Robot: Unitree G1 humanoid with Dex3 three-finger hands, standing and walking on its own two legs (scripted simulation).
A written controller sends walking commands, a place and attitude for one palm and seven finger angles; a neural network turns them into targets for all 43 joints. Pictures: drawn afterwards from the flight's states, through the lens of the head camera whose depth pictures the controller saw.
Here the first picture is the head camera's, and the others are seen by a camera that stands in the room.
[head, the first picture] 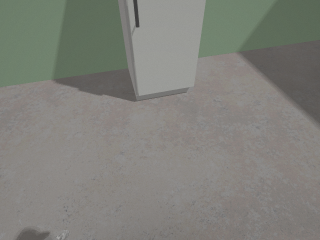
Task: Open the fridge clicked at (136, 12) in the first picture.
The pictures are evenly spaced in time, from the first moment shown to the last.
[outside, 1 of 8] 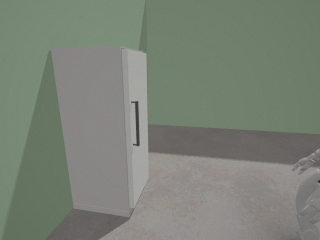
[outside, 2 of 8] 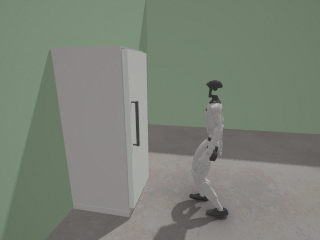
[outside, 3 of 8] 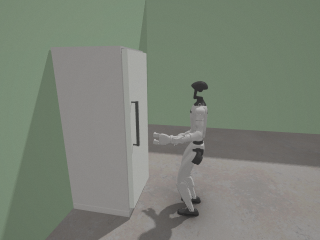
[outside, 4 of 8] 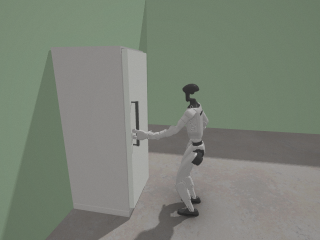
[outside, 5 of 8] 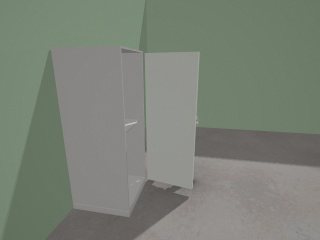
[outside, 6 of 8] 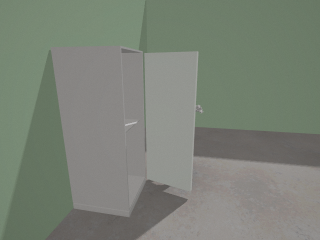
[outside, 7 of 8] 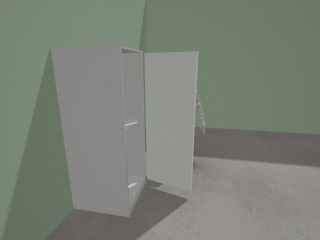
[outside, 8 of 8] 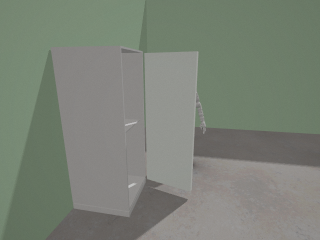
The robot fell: no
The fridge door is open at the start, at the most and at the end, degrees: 0 83 75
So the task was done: yes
